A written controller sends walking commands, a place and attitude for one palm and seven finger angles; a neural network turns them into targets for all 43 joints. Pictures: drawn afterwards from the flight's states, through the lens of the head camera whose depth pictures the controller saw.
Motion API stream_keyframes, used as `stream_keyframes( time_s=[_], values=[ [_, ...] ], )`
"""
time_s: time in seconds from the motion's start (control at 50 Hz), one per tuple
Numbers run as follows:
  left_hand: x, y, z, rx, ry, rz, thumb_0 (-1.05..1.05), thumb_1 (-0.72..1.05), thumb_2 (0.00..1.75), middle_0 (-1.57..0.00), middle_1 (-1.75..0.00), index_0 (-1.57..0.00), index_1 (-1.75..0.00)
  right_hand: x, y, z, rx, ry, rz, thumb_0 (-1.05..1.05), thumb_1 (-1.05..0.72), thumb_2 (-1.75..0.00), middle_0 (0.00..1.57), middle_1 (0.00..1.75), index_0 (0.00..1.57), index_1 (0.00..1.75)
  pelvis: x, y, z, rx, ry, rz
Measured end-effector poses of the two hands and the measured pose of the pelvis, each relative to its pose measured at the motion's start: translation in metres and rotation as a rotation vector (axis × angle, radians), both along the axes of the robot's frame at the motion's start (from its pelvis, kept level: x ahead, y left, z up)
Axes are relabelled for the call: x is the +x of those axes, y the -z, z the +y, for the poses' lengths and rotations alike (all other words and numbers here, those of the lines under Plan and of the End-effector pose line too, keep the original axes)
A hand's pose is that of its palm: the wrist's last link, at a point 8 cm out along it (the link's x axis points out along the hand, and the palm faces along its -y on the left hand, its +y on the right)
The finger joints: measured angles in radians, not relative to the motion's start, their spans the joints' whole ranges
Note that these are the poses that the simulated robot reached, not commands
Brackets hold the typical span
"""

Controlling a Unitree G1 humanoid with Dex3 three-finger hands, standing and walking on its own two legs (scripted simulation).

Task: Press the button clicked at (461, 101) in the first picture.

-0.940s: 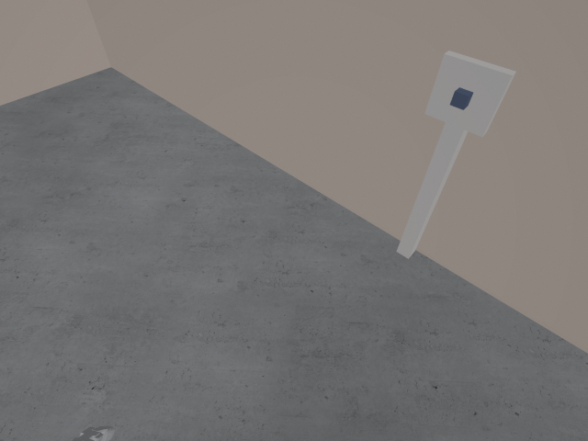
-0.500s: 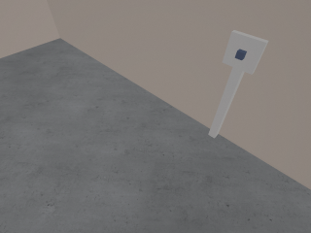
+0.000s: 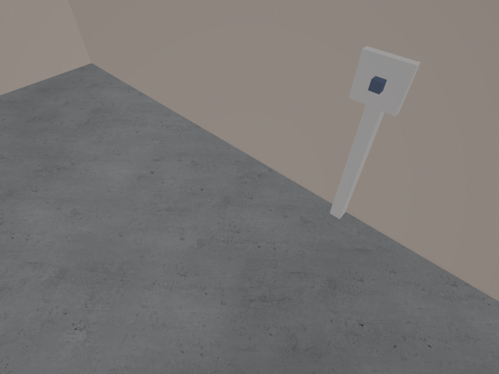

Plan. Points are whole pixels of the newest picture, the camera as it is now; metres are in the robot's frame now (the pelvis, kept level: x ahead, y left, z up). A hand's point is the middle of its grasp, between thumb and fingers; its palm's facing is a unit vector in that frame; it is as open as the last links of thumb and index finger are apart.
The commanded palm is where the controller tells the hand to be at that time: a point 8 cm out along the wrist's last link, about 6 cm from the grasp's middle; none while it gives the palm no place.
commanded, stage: look at it before walking up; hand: left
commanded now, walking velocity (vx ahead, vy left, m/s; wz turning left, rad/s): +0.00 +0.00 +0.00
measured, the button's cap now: (377, 84) +1.00 -0.37 -0.02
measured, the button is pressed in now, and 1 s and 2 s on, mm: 0 0 0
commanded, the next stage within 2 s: walk to a spot facing it in 0.50 s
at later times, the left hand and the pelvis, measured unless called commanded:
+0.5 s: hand out of the picture +0.08 +0.25 -0.15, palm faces -0.02 -0.94 -0.34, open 7.4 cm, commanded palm none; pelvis +0.00 +0.00 +0.00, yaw +0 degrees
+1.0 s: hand out of the picture +0.04 +0.20 -0.19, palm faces -0.03 -0.99 -0.15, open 7.4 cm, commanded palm none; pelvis +0.08 +0.03 -0.01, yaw -3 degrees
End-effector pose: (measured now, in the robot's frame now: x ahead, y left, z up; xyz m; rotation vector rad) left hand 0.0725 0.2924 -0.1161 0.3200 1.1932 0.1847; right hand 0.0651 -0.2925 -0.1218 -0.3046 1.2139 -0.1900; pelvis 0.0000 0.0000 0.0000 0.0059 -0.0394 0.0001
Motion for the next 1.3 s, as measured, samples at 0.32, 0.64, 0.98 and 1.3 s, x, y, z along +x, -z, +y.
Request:
stream_keyframes(
  time_s=[0.32, 0.64, 0.98, 1.3],
  values=[
    [0.002, 0.001, 0.0, -0.004, -0.002, 0.005, 0.01, 0.91, 0.89, -0.2, -0.3, -0.21, -0.3, 0.007, -0.002, 0.001, -0.002, -0.004, -0.009, 0.0, -0.9, -0.89, 0.2, 0.3, 0.21, 0.3, 0.002, -0.001, 0.001, 0.0, 0.001, 0.002],
    [-0.001, 0.0, 0.003, 0.004, -0.015, 0.017, 0.01, 0.91, 0.89, -0.2, -0.3, -0.21, -0.3, 0.017, -0.003, 0.001, -0.005, -0.015, -0.015, 0.0, -0.9, -0.89, 0.2, 0.3, 0.21, 0.3, 0.006, -0.002, 0.0, -0.001, -0.002, 0.002],
    [-0.04, 0.05, -0.037, -0.185, -0.084, 0.301, 0.01, 0.91, 0.89, -0.2, -0.3, -0.2, -0.3, -0.025, 0.026, 0.081, 0.093, 0.132, 0.139, 0.0, -0.9, -0.89, 0.2, 0.3, 0.2, 0.3, 0.076, 0.016, 0.026, -0.016, 0.054, 0.026],
    [0.238, 0.049, -0.075, -0.129, 0.114, -0.043, 0.01, 0.93, 0.89, -0.2, -0.3, -0.2, -0.3, -0.067, 0.027, 0.114, 0.218, 0.395, 0.555, 0.0, -0.9, -0.89, 0.2, 0.3, 0.2, 0.3, 0.19, 0.034, -0.013, -0.014, 0.126, 0.005]
  ],
)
